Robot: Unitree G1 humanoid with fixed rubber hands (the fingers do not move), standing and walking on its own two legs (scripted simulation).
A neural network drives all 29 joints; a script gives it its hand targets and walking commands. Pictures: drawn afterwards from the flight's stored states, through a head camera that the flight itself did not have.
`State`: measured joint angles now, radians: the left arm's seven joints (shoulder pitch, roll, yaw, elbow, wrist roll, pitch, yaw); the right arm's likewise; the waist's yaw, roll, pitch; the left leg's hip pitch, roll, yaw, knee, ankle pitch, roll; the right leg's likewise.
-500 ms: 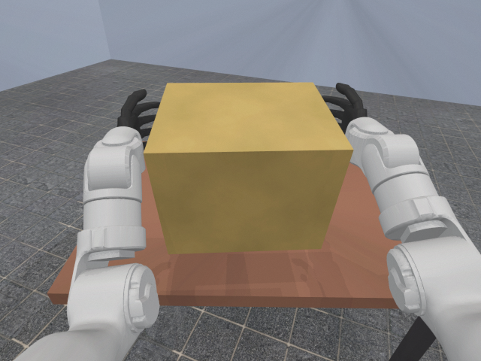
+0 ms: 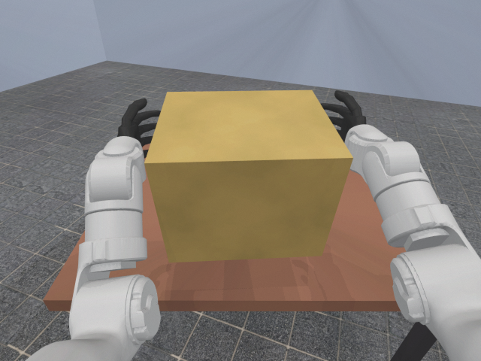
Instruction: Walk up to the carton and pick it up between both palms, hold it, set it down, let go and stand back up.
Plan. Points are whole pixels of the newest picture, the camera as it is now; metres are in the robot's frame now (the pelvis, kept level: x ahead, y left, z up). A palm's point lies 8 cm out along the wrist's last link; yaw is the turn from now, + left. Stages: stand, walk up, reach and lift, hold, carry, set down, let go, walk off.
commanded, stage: hold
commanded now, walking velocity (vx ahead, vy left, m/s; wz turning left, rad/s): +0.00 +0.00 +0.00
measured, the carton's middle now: (243, 172) +0.37 +0.00 +0.20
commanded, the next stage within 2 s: none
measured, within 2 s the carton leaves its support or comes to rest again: neither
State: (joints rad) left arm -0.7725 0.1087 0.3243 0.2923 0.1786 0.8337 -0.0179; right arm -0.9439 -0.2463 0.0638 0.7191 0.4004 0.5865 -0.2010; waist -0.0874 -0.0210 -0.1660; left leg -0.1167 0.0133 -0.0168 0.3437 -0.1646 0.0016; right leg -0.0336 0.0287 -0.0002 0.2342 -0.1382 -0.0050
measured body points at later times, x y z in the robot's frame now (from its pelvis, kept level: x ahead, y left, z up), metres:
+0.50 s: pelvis -0.01 +0.00 +0.00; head -0.10 +0.03 +0.44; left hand +0.38 +0.18 +0.27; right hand +0.38 -0.17 +0.29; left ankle +0.02 +0.11 -0.75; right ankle +0.00 -0.12 -0.75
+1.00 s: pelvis +0.00 +0.00 +0.00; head -0.09 +0.02 +0.44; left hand +0.38 +0.18 +0.27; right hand +0.38 -0.17 +0.28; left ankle +0.02 +0.11 -0.75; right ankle +0.00 -0.12 -0.75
